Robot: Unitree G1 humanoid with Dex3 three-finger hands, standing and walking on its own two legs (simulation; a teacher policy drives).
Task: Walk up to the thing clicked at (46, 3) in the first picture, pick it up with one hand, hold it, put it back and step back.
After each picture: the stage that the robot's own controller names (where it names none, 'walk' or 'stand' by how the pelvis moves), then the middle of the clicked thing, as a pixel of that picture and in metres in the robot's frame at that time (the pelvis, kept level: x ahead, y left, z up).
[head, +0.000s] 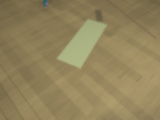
stand; (45, 2) +2.23 +0.52 -0.72
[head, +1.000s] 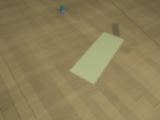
walk; (61, 9) +2.13 +0.25 -0.69
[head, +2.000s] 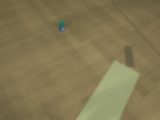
walk; (62, 26) +1.50 +0.14 -0.71
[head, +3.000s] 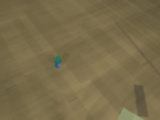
walk; (58, 62) +0.99 +0.17 -0.71
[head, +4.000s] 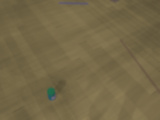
walk; (51, 94) +0.64 +0.21 -0.71
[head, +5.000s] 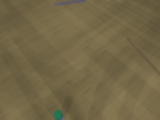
walk; (59, 116) +0.41 +0.20 -0.70
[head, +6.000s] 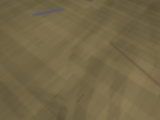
stand; out of the picture +0.34 +0.20 -0.70
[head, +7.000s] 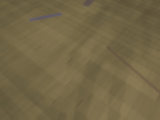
stand; out of the picture +0.32 +0.19 -0.72
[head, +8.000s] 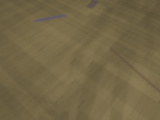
stand; out of the picture +0.34 +0.18 -0.73
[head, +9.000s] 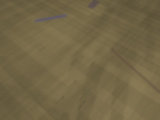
stand; out of the picture +0.33 +0.18 -0.73
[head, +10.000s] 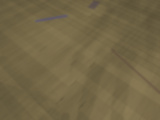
stand; out of the picture +0.33 +0.17 -0.73
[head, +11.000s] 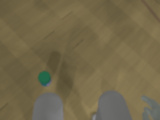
go down; (45, 79) +0.40 +0.16 -0.45
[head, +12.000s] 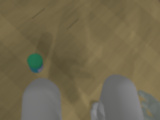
go down; (35, 63) +0.43 +0.17 -0.32
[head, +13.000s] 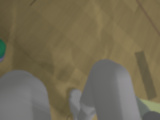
close in; out of the picture +0.42 +0.20 -0.24
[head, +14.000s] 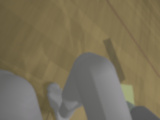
close; out of the picture +0.42 +0.22 -0.23
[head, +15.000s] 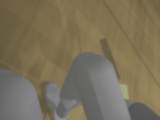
lift; out of the picture +0.41 +0.22 -0.23
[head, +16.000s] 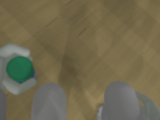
lift; (23, 73) +0.33 +0.20 -0.05
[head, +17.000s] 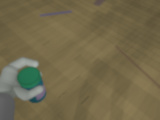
lift; (33, 85) +0.32 +0.17 +0.05
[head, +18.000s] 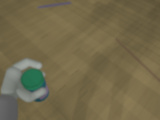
hold; (36, 86) +0.32 +0.16 +0.02
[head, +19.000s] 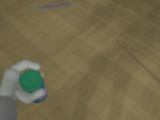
hold; (34, 87) +0.31 +0.17 +0.02
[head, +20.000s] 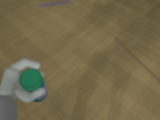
crouch; (34, 86) +0.31 +0.17 +0.02
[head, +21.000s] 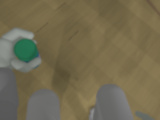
crouch; (28, 55) +0.41 +0.16 -0.08
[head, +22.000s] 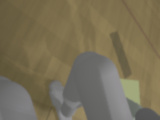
lower; out of the picture +0.43 +0.25 -0.23
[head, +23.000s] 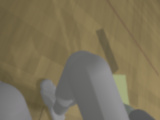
lower; out of the picture +0.44 +0.24 -0.23
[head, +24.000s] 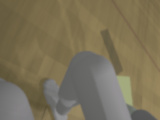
lower; out of the picture +0.44 +0.25 -0.23
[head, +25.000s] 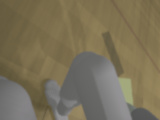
lower; out of the picture +0.43 +0.24 -0.23
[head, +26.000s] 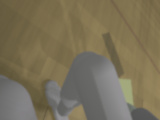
loosen; out of the picture +0.44 +0.24 -0.22
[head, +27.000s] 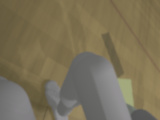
withdraw; out of the picture +0.43 +0.24 -0.24
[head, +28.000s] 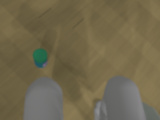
walk; (40, 58) +0.45 +0.18 -0.33
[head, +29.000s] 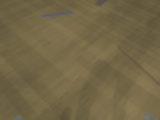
stand; out of the picture +0.37 +0.14 -0.66
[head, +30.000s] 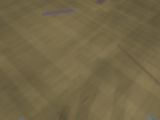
stand; out of the picture +0.38 +0.16 -0.67
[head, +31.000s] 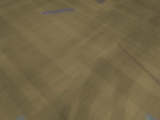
stand; out of the picture +0.38 +0.16 -0.67
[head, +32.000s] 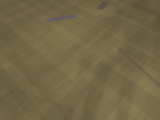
stand; out of the picture +0.39 +0.17 -0.72
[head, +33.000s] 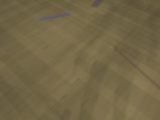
stand; out of the picture +0.36 +0.18 -0.72
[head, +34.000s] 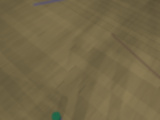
walk; (56, 118) +0.38 +0.19 -0.72
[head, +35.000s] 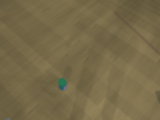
walk; (62, 84) +0.58 +0.13 -0.70
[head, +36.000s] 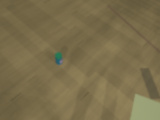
walk; (58, 58) +0.90 +0.15 -0.70
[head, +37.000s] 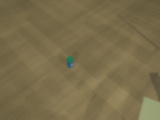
stand; (70, 62) +0.99 +0.15 -0.71
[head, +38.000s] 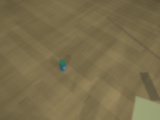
stand; (62, 65) +0.98 +0.17 -0.72
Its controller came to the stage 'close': yes
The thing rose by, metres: 0.72
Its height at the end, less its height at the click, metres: +0.00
